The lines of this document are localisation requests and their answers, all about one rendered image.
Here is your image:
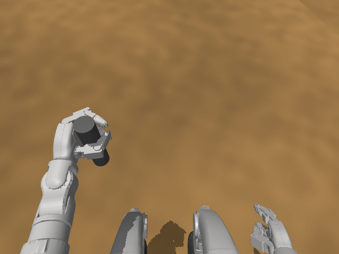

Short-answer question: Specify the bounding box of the right robot hand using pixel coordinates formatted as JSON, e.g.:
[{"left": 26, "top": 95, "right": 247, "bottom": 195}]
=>
[{"left": 251, "top": 204, "right": 293, "bottom": 254}]

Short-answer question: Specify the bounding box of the can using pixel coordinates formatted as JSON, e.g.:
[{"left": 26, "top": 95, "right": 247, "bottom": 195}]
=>
[{"left": 73, "top": 116, "right": 110, "bottom": 166}]

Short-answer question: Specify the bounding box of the left robot arm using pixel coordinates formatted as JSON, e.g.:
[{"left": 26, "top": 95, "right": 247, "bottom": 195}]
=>
[{"left": 20, "top": 159, "right": 78, "bottom": 254}]

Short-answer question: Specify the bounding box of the left robot hand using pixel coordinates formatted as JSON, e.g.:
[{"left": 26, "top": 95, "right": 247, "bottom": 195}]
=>
[{"left": 53, "top": 107, "right": 112, "bottom": 164}]

